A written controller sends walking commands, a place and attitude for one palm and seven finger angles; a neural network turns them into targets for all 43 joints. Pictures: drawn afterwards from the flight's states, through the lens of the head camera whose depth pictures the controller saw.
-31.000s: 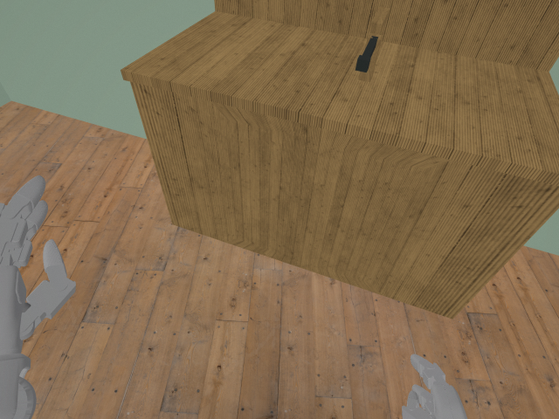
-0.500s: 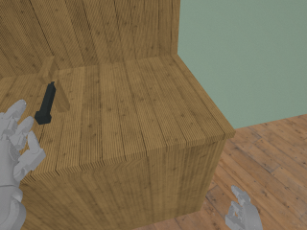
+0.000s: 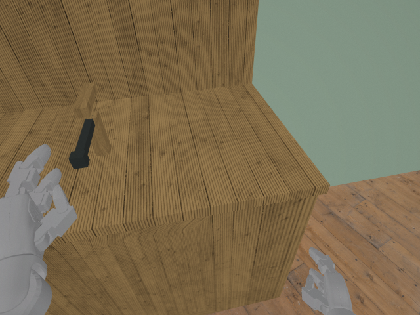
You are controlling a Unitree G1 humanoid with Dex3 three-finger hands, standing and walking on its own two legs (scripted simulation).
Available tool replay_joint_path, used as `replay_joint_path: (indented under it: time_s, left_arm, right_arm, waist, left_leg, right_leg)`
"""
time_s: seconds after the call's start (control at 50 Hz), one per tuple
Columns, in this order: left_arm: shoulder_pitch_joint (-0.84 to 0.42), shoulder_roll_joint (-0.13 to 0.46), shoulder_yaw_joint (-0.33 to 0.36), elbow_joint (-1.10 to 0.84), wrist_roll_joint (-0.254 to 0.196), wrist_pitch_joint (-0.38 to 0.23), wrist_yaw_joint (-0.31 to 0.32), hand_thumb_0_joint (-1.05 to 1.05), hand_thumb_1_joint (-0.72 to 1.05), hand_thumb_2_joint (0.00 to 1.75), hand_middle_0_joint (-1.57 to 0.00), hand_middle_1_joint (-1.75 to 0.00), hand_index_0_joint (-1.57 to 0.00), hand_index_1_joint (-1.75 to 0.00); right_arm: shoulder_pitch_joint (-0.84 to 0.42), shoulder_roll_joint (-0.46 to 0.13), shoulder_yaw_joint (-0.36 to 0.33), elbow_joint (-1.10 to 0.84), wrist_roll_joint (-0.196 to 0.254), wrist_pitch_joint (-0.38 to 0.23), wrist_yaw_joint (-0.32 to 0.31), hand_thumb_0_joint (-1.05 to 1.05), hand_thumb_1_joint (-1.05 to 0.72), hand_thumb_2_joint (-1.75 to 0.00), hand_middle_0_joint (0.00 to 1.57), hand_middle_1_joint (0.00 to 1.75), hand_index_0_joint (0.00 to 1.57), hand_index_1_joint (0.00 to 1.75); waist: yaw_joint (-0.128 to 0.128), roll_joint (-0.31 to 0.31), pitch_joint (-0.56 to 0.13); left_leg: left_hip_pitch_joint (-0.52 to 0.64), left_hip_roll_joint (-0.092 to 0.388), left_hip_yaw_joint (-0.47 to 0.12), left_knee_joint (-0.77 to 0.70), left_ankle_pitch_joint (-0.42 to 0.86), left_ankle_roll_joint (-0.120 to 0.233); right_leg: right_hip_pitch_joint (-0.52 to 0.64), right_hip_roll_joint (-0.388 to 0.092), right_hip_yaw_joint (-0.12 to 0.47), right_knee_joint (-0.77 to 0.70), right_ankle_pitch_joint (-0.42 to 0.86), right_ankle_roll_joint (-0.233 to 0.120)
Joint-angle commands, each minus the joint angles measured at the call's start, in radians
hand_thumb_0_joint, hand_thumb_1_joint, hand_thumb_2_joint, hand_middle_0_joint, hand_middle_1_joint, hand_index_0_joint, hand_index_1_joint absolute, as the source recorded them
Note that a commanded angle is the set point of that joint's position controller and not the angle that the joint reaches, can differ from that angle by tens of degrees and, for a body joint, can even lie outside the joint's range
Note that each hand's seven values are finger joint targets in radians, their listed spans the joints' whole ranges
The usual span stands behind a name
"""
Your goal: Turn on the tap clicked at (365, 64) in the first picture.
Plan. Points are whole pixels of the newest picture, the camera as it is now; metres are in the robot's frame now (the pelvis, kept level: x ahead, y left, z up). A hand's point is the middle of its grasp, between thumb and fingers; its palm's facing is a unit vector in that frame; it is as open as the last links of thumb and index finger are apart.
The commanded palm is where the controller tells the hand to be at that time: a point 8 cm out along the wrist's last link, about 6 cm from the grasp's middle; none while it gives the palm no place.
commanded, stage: turn the palm inward beside the body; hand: left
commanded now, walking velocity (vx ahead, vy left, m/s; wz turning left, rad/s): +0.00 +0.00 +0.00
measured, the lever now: (79, 159) +0.34 +0.33 +0.14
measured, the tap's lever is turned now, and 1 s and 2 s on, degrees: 0 0 0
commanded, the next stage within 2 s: reach beside the lever's end, fingers flat in 0.50 s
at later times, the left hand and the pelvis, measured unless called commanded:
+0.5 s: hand (90, 210) +0.19 +0.20 +0.19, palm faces +0.51 -0.85 -0.12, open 7.4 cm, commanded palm +0.13 +0.25 +0.20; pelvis +0.00 -0.03 +0.00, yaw +0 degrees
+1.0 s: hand (86, 198) +0.22 +0.23 +0.18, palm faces +0.53 -0.84 -0.12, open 7.4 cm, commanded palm +0.17 +0.28 +0.18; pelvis +0.01 -0.03 +0.00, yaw +0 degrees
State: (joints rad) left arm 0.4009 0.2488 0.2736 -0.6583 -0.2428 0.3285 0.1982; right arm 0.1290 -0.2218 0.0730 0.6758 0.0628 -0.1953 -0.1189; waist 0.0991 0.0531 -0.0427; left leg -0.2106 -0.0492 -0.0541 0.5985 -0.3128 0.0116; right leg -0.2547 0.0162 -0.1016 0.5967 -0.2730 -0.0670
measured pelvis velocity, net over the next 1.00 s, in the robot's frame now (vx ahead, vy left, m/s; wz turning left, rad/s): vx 0.01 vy -0.03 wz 0.00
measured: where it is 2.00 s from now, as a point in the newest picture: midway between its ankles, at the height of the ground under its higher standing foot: outside the picture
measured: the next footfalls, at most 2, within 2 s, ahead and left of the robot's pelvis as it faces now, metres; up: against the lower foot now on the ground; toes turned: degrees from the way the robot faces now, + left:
none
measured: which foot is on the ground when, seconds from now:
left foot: down 0.00-1.00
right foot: down 0.00-1.00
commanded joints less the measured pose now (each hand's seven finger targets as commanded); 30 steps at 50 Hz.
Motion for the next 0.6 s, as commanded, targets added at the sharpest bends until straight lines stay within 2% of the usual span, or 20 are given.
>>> replay_joint_path:
  time_s: [0.0,0.04,0.1,0.12,0.14,0.18,0.2,0.22,0.26,0.28,0.3,0.34,0.36,0.38,0.42,0.46,0.48,0.5,0.56,0.58]
  left_arm:
    - [-0.156,0.135,0.077,-0.208,0.007,-0.031,0.011,0.0,0.9,0.9,-0.2,-0.3,-0.2,-0.3]
    - [-0.152,0.141,0.085,-0.207,0.001,-0.023,0.015,0.0,0.9,0.9,-0.2,-0.3,-0.2,-0.3]
    - [-0.163,0.136,0.075,-0.239,0.01,-0.017,0.021,0.0,0.9,0.9,-0.2,-0.3,-0.2,-0.3]
    - [-0.14,0.142,0.081,-0.228,0.008,-0.015,0.022,0.0,0.9,0.9,-0.2,-0.3,-0.2,-0.3]
    - [-0.144,0.135,0.072,-0.227,0.008,-0.016,0.019,0.0,0.9,0.9,-0.2,-0.3,-0.2,-0.3]
    - [-0.138,0.153,0.095,-0.222,0.011,-0.016,0.024,0.0,0.9,0.9,-0.2,-0.3,-0.2,-0.3]
    - [-0.146,0.128,0.07,-0.215,0.008,-0.014,0.022,0.0,0.9,0.9,-0.2,-0.3,-0.2,-0.3]
    - [-0.138,0.142,0.087,-0.207,0.004,-0.016,0.023,0.0,0.9,0.9,-0.2,-0.3,-0.2,-0.3]
    - [-0.137,0.14,0.086,-0.21,-0.001,-0.016,0.022,0.0,0.9,0.9,-0.2,-0.3,-0.2,-0.3]
    - [-0.142,0.152,0.097,-0.215,0.006,-0.017,0.024,0.0,0.9,0.9,-0.2,-0.3,-0.2,-0.3]
    - [-0.148,0.132,0.074,-0.208,0.004,-0.014,0.024,0.0,0.9,0.9,-0.2,-0.3,-0.2,-0.3]
    - [-0.142,0.145,0.087,-0.206,-0.001,-0.017,0.027,0.0,0.9,0.9,-0.2,-0.3,-0.2,-0.3]
    - [-0.145,0.141,0.079,-0.208,-0.001,-0.018,0.027,0.0,0.9,0.9,-0.2,-0.3,-0.2,-0.3]
    - [-0.148,0.155,0.097,-0.212,0.003,-0.021,0.03,0.0,0.9,0.9,-0.2,-0.3,-0.2,-0.3]
    - [-0.139,0.142,0.078,-0.211,0.003,-0.026,0.03,0.0,0.9,0.9,-0.2,-0.3,-0.2,-0.3]
    - [-0.134,0.148,0.078,-0.215,0.003,-0.027,0.031,0.0,0.9,0.9,-0.2,-0.3,-0.2,-0.3]
    - [-0.138,0.157,0.094,-0.225,0.007,-0.032,0.036,0.0,0.9,0.9,-0.2,-0.3,-0.2,-0.3]
    - [-0.128,0.139,0.074,-0.219,0.006,-0.033,0.035,0.0,0.9,0.9,-0.2,-0.3,-0.2,-0.3]
    - [-0.112,0.151,0.092,-0.214,-0.004,-0.035,0.035,0.0,0.9,0.9,-0.2,-0.3,-0.2,-0.3]
    - [-0.111,0.15,0.097,-0.207,0.003,-0.037,0.036,0.0,0.9,0.9,-0.2,-0.3,-0.2,-0.3]
  right_arm:
    - [-0.209,-0.105,-0.037,-0.172,0.004,-0.049,-0.006,0.0,-0.9,-0.9,0.2,0.3,0.2,0.3]
    - [-0.208,-0.109,-0.039,-0.171,0.004,-0.05,-0.006,0.0,-0.9,-0.9,0.2,0.3,0.2,0.3]
    - [-0.213,-0.106,-0.037,-0.171,0.003,-0.051,-0.003,0.0,-0.9,-0.9,0.2,0.3,0.2,0.3]
    - [-0.206,-0.109,-0.039,-0.173,0.0,-0.051,-0.003,0.0,-0.9,-0.9,0.2,0.3,0.2,0.3]
    - [-0.202,-0.11,-0.04,-0.17,0.001,-0.048,-0.002,0.0,-0.9,-0.9,0.2,0.3,0.2,0.3]
    - [-0.211,-0.11,-0.038,-0.166,0.002,-0.047,-0.001,0.0,-0.9,-0.9,0.2,0.3,0.2,0.3]
    - [-0.208,-0.106,-0.037,-0.168,0.003,-0.045,-0.001,0.0,-0.9,-0.9,0.2,0.3,0.2,0.3]
    - [-0.204,-0.109,-0.04,-0.17,0.002,-0.045,-0.002,0.0,-0.9,-0.9,0.2,0.3,0.2,0.3]
    - [-0.206,-0.11,-0.044,-0.169,0.001,-0.044,-0.004,0.0,-0.9,-0.9,0.2,0.3,0.2,0.3]
    - [-0.212,-0.109,-0.042,-0.164,0.004,-0.044,-0.002,0.0,-0.9,-0.9,0.2,0.3,0.2,0.3]
    - [-0.209,-0.106,-0.041,-0.167,0.005,-0.042,-0.003,0.0,-0.9,-0.9,0.2,0.3,0.2,0.3]
    - [-0.206,-0.108,-0.043,-0.171,0.003,-0.046,-0.004,0.0,-0.9,-0.9,0.2,0.3,0.2,0.3]
    - [-0.209,-0.107,-0.046,-0.169,0.004,-0.045,-0.004,0.0,-0.9,-0.9,0.2,0.3,0.2,0.3]
    - [-0.214,-0.107,-0.042,-0.166,0.005,-0.047,-0.002,0.0,-0.9,-0.9,0.2,0.3,0.2,0.3]
    - [-0.208,-0.107,-0.047,-0.168,0.004,-0.048,-0.003,0.0,-0.9,-0.9,0.2,0.3,0.2,0.3]
    - [-0.204,-0.108,-0.048,-0.169,0.002,-0.048,-0.003,0.0,-0.9,-0.9,0.2,0.3,0.2,0.3]
    - [-0.208,-0.107,-0.046,-0.167,0.005,-0.051,-0.001,0.0,-0.9,-0.9,0.2,0.3,0.2,0.3]
    - [-0.204,-0.105,-0.047,-0.17,0.004,-0.052,-0.002,0.0,-0.9,-0.9,0.2,0.3,0.2,0.3]
    - [-0.191,-0.108,-0.052,-0.169,0.0,-0.051,-0.003,0.0,-0.9,-0.9,0.2,0.3,0.2,0.3]
    - [-0.199,-0.105,-0.049,-0.163,0.005,-0.051,0.0,0.0,-0.9,-0.9,0.2,0.3,0.2,0.3]
  waist:
    - [0.002,0.007,-0.028]
    - [0.003,-0.024,-0.028]
    - [0.006,0.038,-0.046]
    - [0.005,-0.005,-0.044]
    - [0.002,-0.018,-0.049]
    - [0.008,-0.003,-0.036]
    - [0.001,-0.014,-0.026]
    - [0.003,-0.041,-0.024]
    - [0.001,-0.045,-0.037]
    - [0.005,-0.006,-0.035]
    - [0.0,0.0,-0.026]
    - [0.002,-0.057,-0.028]
    - [0.0,-0.048,-0.026]
    - [0.004,-0.009,-0.016]
    - [0.0,-0.046,-0.03]
    - [0.0,-0.04,-0.033]
    - [0.004,-0.002,-0.032]
    - [0.0,-0.011,-0.032]
    - [-0.001,-0.066,-0.052]
    - [0.003,-0.03,-0.038]
  left_leg:
    - [-0.068,0.03,-0.027,-0.134,0.028,0.011]
    - [-0.067,0.032,-0.027,-0.132,0.045,0.013]
    - [-0.048,0.029,-0.025,-0.132,0.076,0.008]
    - [-0.049,0.032,-0.023,-0.128,0.092,0.012]
    - [-0.051,0.032,-0.02,-0.123,0.096,0.015]
    - [-0.049,0.031,-0.02,-0.123,0.09,0.015]
    - [-0.053,0.03,-0.019,-0.125,0.076,0.017]
    - [-0.06,0.031,-0.019,-0.122,0.074,0.019]
    - [-0.054,0.031,-0.011,-0.109,0.087,0.023]
    - [-0.045,0.029,-0.009,-0.11,0.082,0.022]
    - [-0.051,0.027,-0.008,-0.112,0.07,0.022]
    - [-0.067,0.029,-0.008,-0.103,0.069,0.025]
    - [-0.064,0.029,-0.004,-0.094,0.065,0.026]
    - [-0.058,0.027,-0.006,-0.095,0.061,0.024]
    - [-0.062,0.03,-0.004,-0.088,0.075,0.027]
    - [-0.068,0.031,-0.003,-0.079,0.077,0.025]
    - [-0.054,0.029,-0.004,-0.084,0.082,0.024]
    - [-0.055,0.029,-0.002,-0.087,0.085,0.025]
    - [-0.07,0.033,-0.003,-0.067,0.106,0.024]
    - [-0.059,0.031,-0.002,-0.071,0.114,0.025]
  right_leg:
    - [0.036,-0.046,0.059,-0.151,-0.07,0.046]
    - [0.047,-0.046,0.06,-0.156,-0.061,0.047]
    - [0.056,-0.047,0.059,-0.149,-0.029,0.041]
    - [0.062,-0.047,0.06,-0.153,-0.015,0.044]
    - [0.066,-0.048,0.063,-0.156,-0.015,0.048]
    - [0.061,-0.047,0.066,-0.166,-0.023,0.047]
    - [0.055,-0.049,0.07,-0.17,-0.036,0.049]
    - [0.061,-0.05,0.073,-0.176,-0.041,0.051]
    - [0.07,-0.057,0.089,-0.188,-0.035,0.056]
    - [0.064,-0.055,0.087,-0.191,-0.043,0.054]
    - [0.061,-0.058,0.091,-0.192,-0.055,0.055]
    - [0.073,-0.065,0.112,-0.208,-0.077,0.062]
    - [0.069,-0.07,0.122,-0.219,-0.096,0.064]
    - [0.061,-0.068,0.12,-0.223,-0.099,0.06]
    - [0.072,-0.074,0.129,-0.224,-0.09,0.064]
    - [0.075,-0.083,0.141,-0.23,-0.097,0.069]
    - [0.07,-0.076,0.13,-0.224,-0.085,0.062]
    - [0.07,-0.077,0.127,-0.217,-0.074,0.063]
    - [0.095,-0.092,0.154,-0.223,-0.026,0.079]
    - [0.08,-0.082,0.138,-0.221,-0.028,0.07]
